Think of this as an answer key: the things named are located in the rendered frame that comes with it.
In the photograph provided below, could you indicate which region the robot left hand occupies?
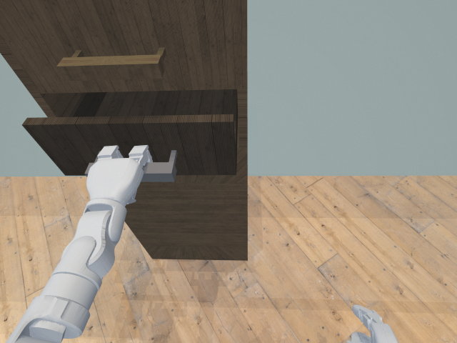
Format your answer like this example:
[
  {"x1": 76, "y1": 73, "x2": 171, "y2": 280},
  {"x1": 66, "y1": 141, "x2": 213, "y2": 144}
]
[{"x1": 86, "y1": 145, "x2": 153, "y2": 206}]

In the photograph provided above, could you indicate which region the handle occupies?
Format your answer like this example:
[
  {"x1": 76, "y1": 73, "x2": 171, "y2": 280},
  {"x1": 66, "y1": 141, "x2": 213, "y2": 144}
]
[
  {"x1": 85, "y1": 150, "x2": 177, "y2": 182},
  {"x1": 56, "y1": 54, "x2": 165, "y2": 81}
]

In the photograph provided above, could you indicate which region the robot right hand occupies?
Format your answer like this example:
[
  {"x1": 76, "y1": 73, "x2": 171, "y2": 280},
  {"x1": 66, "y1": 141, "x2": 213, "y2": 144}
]
[{"x1": 346, "y1": 304, "x2": 398, "y2": 343}]

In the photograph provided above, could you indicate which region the drawer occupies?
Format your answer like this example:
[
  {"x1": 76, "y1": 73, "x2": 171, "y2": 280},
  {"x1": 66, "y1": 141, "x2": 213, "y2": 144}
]
[{"x1": 22, "y1": 89, "x2": 238, "y2": 176}]

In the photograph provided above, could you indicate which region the robot left forearm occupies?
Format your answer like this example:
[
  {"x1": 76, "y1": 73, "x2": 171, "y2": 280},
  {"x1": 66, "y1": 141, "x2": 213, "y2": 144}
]
[{"x1": 6, "y1": 198, "x2": 127, "y2": 343}]

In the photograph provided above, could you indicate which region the cabinet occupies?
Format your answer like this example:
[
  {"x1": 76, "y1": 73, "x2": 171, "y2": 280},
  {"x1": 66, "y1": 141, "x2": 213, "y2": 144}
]
[{"x1": 0, "y1": 0, "x2": 248, "y2": 261}]

